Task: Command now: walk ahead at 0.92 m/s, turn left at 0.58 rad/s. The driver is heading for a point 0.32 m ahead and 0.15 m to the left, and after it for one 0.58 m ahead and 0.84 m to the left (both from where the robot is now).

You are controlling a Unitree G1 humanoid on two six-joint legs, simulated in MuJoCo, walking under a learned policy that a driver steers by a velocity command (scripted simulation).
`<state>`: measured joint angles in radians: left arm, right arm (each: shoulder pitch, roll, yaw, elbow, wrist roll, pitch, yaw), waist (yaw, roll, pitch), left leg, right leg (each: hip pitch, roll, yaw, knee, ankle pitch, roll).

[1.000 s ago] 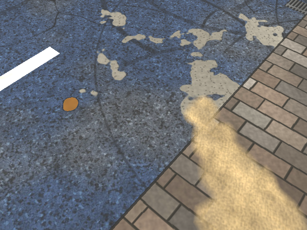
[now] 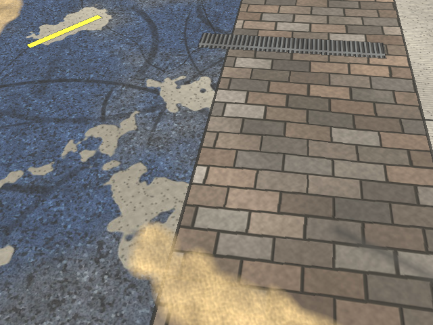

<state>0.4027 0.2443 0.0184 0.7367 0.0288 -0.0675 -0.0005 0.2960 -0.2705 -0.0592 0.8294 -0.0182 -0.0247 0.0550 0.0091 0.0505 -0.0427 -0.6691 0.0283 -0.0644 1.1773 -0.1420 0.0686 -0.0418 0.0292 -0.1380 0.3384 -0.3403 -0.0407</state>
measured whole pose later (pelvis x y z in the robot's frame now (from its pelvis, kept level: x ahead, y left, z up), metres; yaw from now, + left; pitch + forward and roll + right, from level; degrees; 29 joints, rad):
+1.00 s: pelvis +0.48 +0.07 -0.01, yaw +58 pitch +1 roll -3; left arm 0.12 0.31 0.09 0.66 0.01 0.01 0.04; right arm 0.13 -0.31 -0.06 0.59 0.03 0.08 0.00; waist 0.02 -0.01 0.09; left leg -0.45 0.08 0.01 0.80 -0.32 -0.01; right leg -0.37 -0.06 -0.16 0.46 -0.10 0.01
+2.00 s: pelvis +0.51 +0.16 +0.00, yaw +69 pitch +2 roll +0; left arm 0.34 0.26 0.05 0.77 -0.03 -0.05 0.00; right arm 0.26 -0.24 -0.07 0.72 0.04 -0.06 0.01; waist 0.02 -0.04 -0.03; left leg -0.37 0.02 0.02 0.76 -0.46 0.08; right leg -0.15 -0.03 -0.01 0.47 -0.35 -0.02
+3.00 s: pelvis +0.71 +0.85 -0.03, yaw +90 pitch +0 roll -1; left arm 0.35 0.24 0.02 0.87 -0.02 -0.08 0.02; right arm 0.08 -0.26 -0.03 0.74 -0.02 -0.06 0.04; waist 0.03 0.03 0.10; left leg -0.50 -0.10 0.07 0.61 -0.11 0.15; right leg -0.12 0.00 -0.04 1.22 -0.53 0.04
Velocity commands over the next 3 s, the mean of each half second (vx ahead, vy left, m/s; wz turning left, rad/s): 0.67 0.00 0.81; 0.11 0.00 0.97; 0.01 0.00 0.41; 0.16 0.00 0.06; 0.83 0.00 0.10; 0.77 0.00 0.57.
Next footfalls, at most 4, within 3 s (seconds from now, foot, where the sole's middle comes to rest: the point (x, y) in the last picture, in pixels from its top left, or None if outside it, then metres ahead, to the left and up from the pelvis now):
0.26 left None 0.36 0.06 -0.78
0.64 right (209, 280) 0.68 0.10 -0.77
1.02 left None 0.42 0.19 -0.78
1.42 right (209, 294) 0.63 0.09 -0.77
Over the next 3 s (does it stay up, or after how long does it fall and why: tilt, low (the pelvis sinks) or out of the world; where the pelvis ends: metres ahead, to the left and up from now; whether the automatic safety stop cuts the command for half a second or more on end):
stays up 0.71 0.85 -0.03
